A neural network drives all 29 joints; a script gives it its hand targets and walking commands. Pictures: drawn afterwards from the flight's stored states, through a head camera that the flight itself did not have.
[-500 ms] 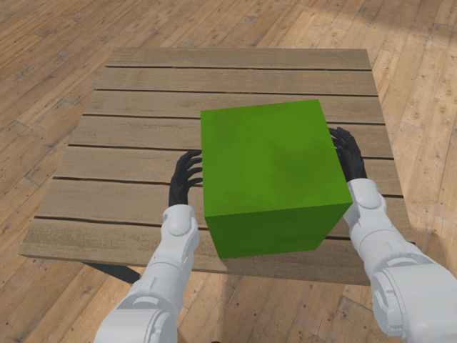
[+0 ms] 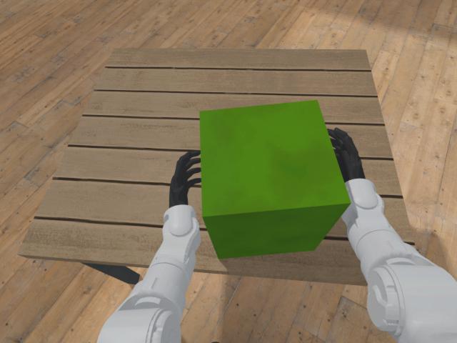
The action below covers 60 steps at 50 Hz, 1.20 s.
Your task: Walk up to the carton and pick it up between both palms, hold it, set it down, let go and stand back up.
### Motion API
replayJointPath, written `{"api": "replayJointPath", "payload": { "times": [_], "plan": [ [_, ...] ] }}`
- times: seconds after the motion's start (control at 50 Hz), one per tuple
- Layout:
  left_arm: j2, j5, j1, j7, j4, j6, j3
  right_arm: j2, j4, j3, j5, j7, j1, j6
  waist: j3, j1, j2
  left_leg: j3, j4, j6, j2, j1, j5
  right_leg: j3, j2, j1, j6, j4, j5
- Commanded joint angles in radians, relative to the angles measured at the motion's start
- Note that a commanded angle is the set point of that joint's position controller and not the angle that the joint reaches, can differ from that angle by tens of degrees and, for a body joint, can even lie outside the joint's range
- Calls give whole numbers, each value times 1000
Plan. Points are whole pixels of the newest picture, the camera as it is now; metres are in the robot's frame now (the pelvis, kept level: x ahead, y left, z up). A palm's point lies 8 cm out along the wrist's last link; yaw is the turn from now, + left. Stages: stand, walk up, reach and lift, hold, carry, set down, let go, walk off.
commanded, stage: reach and lift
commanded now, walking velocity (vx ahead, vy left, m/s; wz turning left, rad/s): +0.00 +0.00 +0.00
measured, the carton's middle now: (262, 187) +0.43 +0.02 -0.04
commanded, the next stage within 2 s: none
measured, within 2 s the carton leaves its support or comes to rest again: leaves its support in 1.20 s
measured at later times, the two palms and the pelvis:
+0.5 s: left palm (182, 198) +0.37 +0.16 -0.01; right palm (349, 175) +0.44 -0.14 +0.01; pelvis +0.00 +0.00 +0.00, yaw +0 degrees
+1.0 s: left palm (178, 202) +0.36 +0.16 -0.01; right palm (346, 179) +0.43 -0.13 +0.01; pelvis -0.01 +0.00 +0.00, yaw +0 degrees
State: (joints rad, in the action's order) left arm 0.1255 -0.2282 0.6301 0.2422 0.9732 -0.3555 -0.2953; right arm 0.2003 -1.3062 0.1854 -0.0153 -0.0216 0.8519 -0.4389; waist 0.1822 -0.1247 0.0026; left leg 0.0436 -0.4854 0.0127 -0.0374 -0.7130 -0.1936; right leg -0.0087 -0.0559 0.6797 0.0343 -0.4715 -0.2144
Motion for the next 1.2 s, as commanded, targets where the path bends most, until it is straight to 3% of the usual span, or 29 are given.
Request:
{"api": "replayJointPath", "payload": {
  "times": [0.0, 0.02, 0.08, 0.1, 0.16, 0.26, 0.28, 0.3, 0.32, 0.4, 0.48, 0.52, 0.54, 0.6, 0.64, 0.72, 0.78, 0.82, 0.84, 0.96, 0.98, 1.02, 1.04, 1.06, 1.08, 1.1, 1.14, 1.16, 1.18],
  "plan": [
    [499, -124, 381, -151, -46, -64, 89, -561, -14, 16, -296, -78, 362, -51, 553, 64, 68, 21, -58, 21, 15, 396, 461, 56, 17, -213, -22, 22, 476],
    [529, -134, 410, -159, -46, -69, 83, -580, -17, 51, -344, -86, 384, -59, 598, 45, 53, 14, -50, 27, 11, 402, 477, 58, 21, -217, -13, 23, 467],
    [515, -142, 392, -157, -43, -84, 103, -623, -13, 60, -388, -88, 328, -80, 655, 65, 43, 29, -59, 30, -6, 456, 519, 74, 8, -220, -8, 29, 514],
    [478, -172, 385, -163, 22, -83, 48, -636, -60, 64, -403, -89, 330, -71, 563, 22, 57, 52, -33, 12, 11, 371, 471, 45, 30, -297, -12, 33, 553],
    [494, -183, 378, -168, 35, -92, 45, -661, -69, 89, -435, -85, 318, -84, 531, 43, 73, 40, -22, 9, 5, 357, 440, 49, 33, -311, -21, 14, 582],
    [505, -178, 334, -162, 38, -93, 60, -663, -60, 100, -442, -84, 304, -90, 521, 41, 35, 54, -4, 10, 3, 370, 457, 57, 21, -313, -19, 18, 589],
    [497, -186, 342, -160, 21, -100, 43, -665, -77, 74, -419, -87, 290, -85, 519, 15, 61, 42, -22, 8, -1, 363, 466, 50, 25, -322, -14, 15, 583],
    [511, -164, 378, -157, 9, -101, 81, -640, -63, 108, -442, -81, 323, -90, 571, 60, 48, 35, -21, 14, -6, 385, 469, 68, 16, -290, -9, 13, 576],
    [493, -187, 352, -155, 33, -93, 48, -638, -76, 105, -439, -91, 299, -81, 537, 40, 46, 36, -27, 7, -8, 405, 441, 68, 17, -269, -15, 21, 484],
    [490, -186, 344, -154, 34, -95, 47, -652, -118, 109, -440, -84, 264, -72, 486, 66, 63, 41, -18, 2, -2, 383, 421, 56, 21, -272, -6, 39, 489],
    [474, -196, 349, -158, 41, -88, 25, -659, -97, 103, -437, -88, 278, -64, 482, 41, 52, 54, 0, 2, -2, 355, 410, 60, 20, -309, -20, 20, 505],
    [508, -172, 377, -150, 6, -88, 72, -657, -88, 108, -434, -90, 291, -69, 492, 64, 21, 40, -11, 12, -7, 381, 415, 68, 9, -251, -6, 22, 447],
    [502, -174, 363, -151, 20, -91, 64, -668, -62, 104, -436, -85, 272, -75, 555, 83, 57, 30, -9, 7, -10, 415, 437, 65, 10, -273, -6, 39, 481],
    [519, -188, 389, -147, 3, -98, 55, -669, -78, 93, -425, -82, 313, -80, 565, 50, 30, 50, -16, 11, -2, 363, 460, 57, 22, -307, -13, 19, 543],
    [511, -156, 411, -162, 15, -107, 70, -691, -51, 64, -424, -70, 336, -98, 559, 52, 73, 50, -20, -1, 3, 314, 431, 46, 30, -389, -34, -3, 618],
    [545, -124, 434, -155, 4, -121, 146, -695, -45, 53, -427, -59, 305, -110, 666, 111, 44, 27, -34, 20, -5, 410, 518, 69, 15, -384, -27, 1, 701],
    [566, -135, 417, -154, -22, -105, 152, -728, -9, 8, -395, -58, 331, -110, 674, 52, 3, 35, -45, 23, -6, 386, 541, 67, 14, -388, -27, -20, 690],
    [535, -120, 385, -163, 32, -88, 143, -729, 11, -13, -382, -46, 255, -79, 631, 82, 51, 38, -31, 7, 5, 366, 467, 48, 27, -463, -36, -3, 727],
    [511, -108, 357, -168, 13, -89, 153, -749, 31, -46, -376, -34, 281, -81, 613, 56, 55, 43, -20, 4, 17, 334, 456, 34, 46, -508, -49, -8, 744],
    [575, -77, 448, -156, -47, -69, 217, -732, 63, -34, -371, -40, 324, -69, 692, 81, 38, 14, -28, 31, 1, 377, 495, 65, 22, -442, -34, -18, 714],
    [557, -60, 433, -161, -57, -72, 252, -756, 101, -69, -351, -20, 260, -50, 702, 139, 34, 4, -24, 34, 10, 409, 490, 46, 30, -503, -44, -4, 772],
    [584, -21, 490, -147, -79, -71, 304, -788, 140, -114, -335, -32, 308, -58, 764, 85, 14, 4, -31, 32, 11, 429, 522, 35, 24, -469, -39, -5, 754],
    [571, -6, 492, -146, -126, -71, 321, -796, 174, -142, -304, -27, 292, -61, 804, 90, 3, 1, -36, 37, 12, 451, 560, 38, 20, -481, -33, -7, 787],
    [531, -16, 502, -157, -61, -70, 288, -791, 167, -126, -336, -24, 283, -41, 757, 99, 55, 8, -28, 22, 20, 402, 439, 26, 38, -495, -47, 3, 726],
    [553, -41, 522, -151, -81, -65, 274, -785, 121, -102, -328, -22, 271, -28, 716, 106, 11, -1, -8, 28, 18, 394, 417, 26, 38, -477, -35, 3, 672],
    [583, -5, 517, -144, -114, -64, 341, -817, 153, -152, -309, -24, 287, -38, 775, 90, 4, 5, -14, 30, 23, 407, 498, 22, 32, -521, -44, 0, 768],
    [560, 5, 492, -154, -71, -63, 353, -816, 159, -158, -314, -14, 259, -21, 745, 126, 24, -4, -12, 31, 24, 420, 439, 34, 30, -493, -49, 4, 718],
    [599, 33, 524, -149, -133, -60, 396, -834, 176, -190, -276, -14, 274, -27, 816, 119, -13, -14, -28, 37, 19, 459, 522, 24, 26, -499, -44, -4, 772],
    [611, 39, 577, -144, -165, -52, 422, -854, 162, -178, -274, -7, 247, -8, 812, 148, -44, -22, -23, 46, 19, 482, 527, 32, 22, -481, -33, 5, 745]
  ]
}}
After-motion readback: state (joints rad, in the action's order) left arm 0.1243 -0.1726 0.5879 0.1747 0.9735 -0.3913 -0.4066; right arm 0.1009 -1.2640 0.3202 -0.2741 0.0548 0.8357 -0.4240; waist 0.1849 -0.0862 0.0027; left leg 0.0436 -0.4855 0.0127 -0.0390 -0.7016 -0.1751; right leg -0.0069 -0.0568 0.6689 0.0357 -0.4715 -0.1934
